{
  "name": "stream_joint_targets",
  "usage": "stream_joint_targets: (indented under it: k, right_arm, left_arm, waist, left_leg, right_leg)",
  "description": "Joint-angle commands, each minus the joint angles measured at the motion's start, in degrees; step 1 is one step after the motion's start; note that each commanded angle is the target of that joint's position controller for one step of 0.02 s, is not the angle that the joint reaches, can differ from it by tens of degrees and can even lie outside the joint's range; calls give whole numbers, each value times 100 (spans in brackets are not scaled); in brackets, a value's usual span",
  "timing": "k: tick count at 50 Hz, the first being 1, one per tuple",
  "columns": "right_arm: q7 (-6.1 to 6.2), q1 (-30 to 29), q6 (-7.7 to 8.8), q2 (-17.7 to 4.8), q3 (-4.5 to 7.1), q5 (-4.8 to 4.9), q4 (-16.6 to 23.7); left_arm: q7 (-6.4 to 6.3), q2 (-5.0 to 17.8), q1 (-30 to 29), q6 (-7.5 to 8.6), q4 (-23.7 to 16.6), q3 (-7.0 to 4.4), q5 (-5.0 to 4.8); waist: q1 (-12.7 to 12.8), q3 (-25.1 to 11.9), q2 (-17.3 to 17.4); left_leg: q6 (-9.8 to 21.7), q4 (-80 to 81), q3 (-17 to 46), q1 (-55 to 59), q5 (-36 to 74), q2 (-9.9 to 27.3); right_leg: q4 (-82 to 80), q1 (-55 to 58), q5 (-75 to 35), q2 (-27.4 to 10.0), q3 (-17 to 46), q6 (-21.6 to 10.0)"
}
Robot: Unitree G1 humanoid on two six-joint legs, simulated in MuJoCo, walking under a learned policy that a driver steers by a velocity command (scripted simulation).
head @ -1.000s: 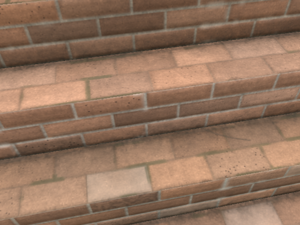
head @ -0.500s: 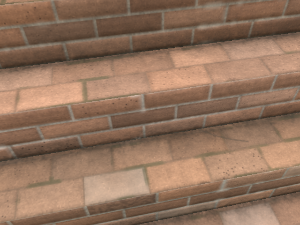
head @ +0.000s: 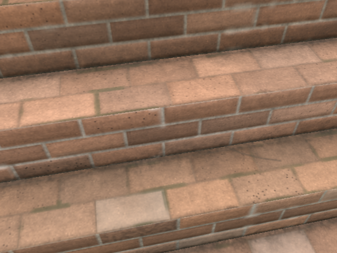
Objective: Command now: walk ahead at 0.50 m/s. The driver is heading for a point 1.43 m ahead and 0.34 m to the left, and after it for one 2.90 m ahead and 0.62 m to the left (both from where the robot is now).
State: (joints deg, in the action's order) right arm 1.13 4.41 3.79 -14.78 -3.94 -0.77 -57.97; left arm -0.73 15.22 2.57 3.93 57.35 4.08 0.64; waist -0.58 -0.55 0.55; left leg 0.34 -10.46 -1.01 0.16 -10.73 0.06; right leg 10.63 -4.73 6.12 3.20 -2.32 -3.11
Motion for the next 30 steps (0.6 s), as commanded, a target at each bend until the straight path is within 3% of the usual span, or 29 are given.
stream_joint_targets:
  k: [1,30]
  right_arm:
    - [16,-287,68,-628,120,1,304]
    - [2,-302,101,-608,123,-9,353]
  left_arm:
    - [-19,672,-362,71,-325,-135,-4]
    - [-28,622,-354,70,-410,-169,-12]
  waist:
    - [4,-394,-19]
    - [17,-389,1]
  left_leg:
    - [39,88,567,-278,1159,870]
    - [106,107,644,-193,1470,863]
  right_leg:
    - [61,495,-1454,-1156,892,79]
    - [90,380,-1256,-1166,821,145]
